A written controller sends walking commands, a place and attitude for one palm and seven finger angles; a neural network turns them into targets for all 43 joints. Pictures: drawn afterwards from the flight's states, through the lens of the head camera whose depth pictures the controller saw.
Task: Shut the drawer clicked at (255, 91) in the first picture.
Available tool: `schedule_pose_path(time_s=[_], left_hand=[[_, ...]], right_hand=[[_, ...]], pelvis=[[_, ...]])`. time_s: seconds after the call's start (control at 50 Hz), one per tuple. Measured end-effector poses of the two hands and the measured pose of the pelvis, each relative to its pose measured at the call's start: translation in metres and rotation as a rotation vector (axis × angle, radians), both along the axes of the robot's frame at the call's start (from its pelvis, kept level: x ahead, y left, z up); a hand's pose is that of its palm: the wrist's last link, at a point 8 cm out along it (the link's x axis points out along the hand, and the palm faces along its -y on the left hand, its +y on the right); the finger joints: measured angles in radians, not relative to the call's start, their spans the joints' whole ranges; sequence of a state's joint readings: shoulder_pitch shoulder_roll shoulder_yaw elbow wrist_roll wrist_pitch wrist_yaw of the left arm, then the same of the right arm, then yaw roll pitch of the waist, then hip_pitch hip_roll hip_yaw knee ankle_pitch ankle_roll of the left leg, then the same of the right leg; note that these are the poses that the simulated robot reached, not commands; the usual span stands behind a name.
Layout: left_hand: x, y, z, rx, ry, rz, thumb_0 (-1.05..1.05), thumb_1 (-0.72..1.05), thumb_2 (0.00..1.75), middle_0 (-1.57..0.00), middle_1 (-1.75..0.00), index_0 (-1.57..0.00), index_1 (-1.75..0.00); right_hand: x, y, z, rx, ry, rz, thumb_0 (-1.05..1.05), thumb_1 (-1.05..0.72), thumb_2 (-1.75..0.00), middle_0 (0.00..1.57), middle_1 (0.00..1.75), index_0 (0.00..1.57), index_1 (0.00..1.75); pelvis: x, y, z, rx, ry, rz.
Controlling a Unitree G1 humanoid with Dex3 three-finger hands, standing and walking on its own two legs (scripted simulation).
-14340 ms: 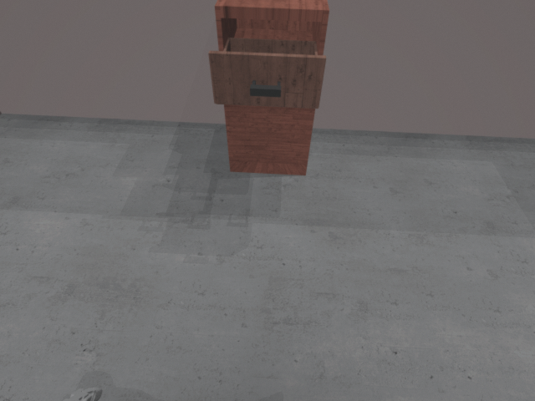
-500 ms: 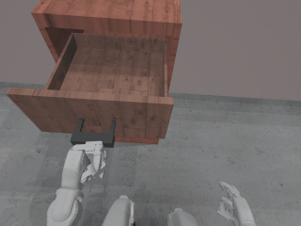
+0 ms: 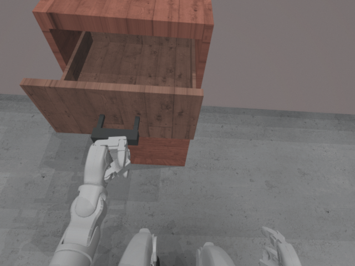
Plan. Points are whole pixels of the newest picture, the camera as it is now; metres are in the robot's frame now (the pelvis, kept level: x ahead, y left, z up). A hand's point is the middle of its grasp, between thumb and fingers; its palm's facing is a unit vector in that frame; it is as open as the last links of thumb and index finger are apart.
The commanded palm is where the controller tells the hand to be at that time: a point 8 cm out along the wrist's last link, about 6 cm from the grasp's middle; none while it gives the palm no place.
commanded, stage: push the drawer shut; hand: left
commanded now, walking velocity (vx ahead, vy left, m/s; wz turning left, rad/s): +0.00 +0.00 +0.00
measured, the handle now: (117, 128) +0.41 +0.16 +0.04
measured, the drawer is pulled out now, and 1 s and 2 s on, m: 0.19 0.05 0.00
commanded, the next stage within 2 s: pull the fist back off the drawer in 1.76 s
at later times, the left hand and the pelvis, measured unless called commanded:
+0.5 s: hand (135, 134) +0.40 +0.12 +0.03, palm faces -0.01 -1.00 -0.04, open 3.1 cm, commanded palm +0.39 +0.16 +0.04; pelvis +0.00 -0.01 +0.00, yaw +0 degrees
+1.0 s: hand (137, 111) +0.47 +0.12 +0.03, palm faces +0.00 -1.00 -0.03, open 3.0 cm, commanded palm +0.45 +0.16 +0.04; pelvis +0.00 -0.01 -0.01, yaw -1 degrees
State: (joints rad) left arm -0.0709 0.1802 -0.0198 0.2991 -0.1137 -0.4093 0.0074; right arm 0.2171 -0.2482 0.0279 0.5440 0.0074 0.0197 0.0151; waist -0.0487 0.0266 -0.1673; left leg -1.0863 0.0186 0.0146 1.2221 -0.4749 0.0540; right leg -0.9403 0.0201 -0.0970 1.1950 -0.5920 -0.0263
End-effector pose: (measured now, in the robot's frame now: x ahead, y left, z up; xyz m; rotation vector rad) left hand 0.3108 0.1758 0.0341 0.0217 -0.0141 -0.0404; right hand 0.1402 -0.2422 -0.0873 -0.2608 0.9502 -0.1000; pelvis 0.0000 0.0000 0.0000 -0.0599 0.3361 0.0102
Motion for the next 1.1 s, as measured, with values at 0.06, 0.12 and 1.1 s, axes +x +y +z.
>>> schedule_pose_path(time_s=[0.06,0.12,1.1], left_hand=[[0.007,-0.001,0.000,0.002,0.002,0.005,-0.02,0.86,0.93,-1.40,-1.60,-1.40,-1.60],[0.014,-0.002,0.001,0.005,0.001,0.008,-0.01,0.86,0.93,-1.40,-1.60,-1.40,-1.60],[0.144,-0.005,0.002,0.009,0.008,0.042,-0.01,0.86,0.93,-1.40,-1.60,-1.40,-1.60]], right_hand=[[-0.005,-0.001,-0.002,0.003,0.018,-0.010,0.01,-0.90,-0.90,0.20,0.30,0.20,0.30],[-0.010,-0.003,-0.003,0.005,0.036,-0.019,0.01,-0.90,-0.90,0.20,0.30,0.20,0.30],[-0.113,-0.026,-0.024,-0.009,0.336,-0.177,0.01,-0.90,-0.90,0.20,0.30,0.20,0.30]], pelvis=[[0.000,0.000,0.001,0.001,0.000,-0.001],[0.000,0.000,0.002,0.003,0.002,-0.004],[0.001,-0.009,-0.006,0.008,0.080,-0.030]])
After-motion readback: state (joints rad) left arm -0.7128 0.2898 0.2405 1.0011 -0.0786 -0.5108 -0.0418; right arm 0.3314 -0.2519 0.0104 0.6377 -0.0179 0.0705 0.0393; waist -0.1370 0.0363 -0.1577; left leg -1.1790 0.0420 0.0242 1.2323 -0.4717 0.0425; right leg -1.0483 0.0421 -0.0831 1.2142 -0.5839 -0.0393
